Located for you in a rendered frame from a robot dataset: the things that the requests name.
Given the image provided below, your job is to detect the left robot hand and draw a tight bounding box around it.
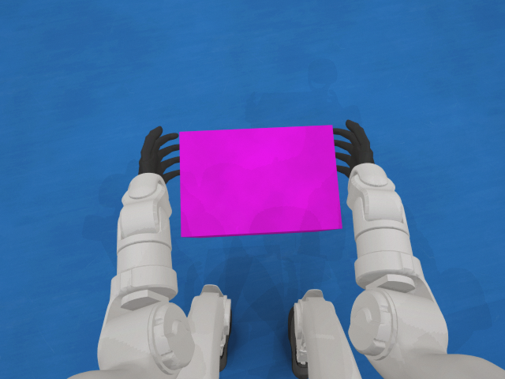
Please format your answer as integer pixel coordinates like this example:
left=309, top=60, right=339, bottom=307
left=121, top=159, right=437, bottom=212
left=138, top=126, right=180, bottom=184

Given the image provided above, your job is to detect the carton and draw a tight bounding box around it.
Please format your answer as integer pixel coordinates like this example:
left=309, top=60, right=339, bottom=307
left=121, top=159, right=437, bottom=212
left=179, top=125, right=342, bottom=238

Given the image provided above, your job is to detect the robot left thigh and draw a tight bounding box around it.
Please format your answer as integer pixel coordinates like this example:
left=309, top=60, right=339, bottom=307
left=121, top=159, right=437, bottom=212
left=176, top=292, right=231, bottom=379

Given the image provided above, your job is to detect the left robot foot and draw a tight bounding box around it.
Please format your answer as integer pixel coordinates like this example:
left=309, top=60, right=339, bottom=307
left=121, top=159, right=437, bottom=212
left=219, top=307, right=232, bottom=372

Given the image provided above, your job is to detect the robot right upper arm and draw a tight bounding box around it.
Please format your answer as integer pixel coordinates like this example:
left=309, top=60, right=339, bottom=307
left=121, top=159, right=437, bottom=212
left=348, top=287, right=505, bottom=379

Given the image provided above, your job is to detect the right robot hand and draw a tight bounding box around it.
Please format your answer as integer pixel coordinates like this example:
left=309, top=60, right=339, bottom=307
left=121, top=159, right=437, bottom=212
left=333, top=120, right=375, bottom=178

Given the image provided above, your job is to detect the robot left upper arm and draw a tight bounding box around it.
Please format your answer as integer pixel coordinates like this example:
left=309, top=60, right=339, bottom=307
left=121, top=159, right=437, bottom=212
left=67, top=302, right=195, bottom=379

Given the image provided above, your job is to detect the left robot forearm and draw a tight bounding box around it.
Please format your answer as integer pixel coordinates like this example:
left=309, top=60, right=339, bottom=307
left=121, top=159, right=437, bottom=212
left=97, top=173, right=178, bottom=369

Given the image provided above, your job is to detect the right robot forearm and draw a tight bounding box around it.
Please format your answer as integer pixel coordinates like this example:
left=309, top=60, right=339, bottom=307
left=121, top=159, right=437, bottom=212
left=346, top=163, right=448, bottom=345

